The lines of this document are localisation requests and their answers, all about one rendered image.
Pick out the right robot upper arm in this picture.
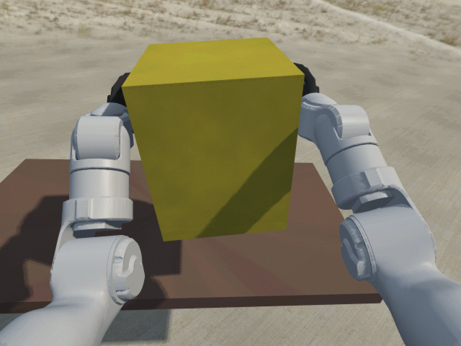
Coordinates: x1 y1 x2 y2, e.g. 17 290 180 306
339 204 461 346

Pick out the carton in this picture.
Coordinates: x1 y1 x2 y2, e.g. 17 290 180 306
121 37 305 241

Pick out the robot right forearm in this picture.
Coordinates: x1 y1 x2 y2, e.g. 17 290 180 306
297 93 437 263

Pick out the left robot hand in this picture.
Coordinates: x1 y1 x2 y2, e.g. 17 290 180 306
107 73 134 133

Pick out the table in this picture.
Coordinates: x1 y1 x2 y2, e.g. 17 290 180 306
0 159 382 314

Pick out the left robot upper arm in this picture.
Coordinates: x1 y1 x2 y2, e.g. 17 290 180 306
0 235 145 346

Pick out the robot left forearm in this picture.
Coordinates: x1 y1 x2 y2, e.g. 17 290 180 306
50 102 134 294

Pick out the right robot hand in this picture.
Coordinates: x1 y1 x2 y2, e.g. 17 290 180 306
294 63 319 96

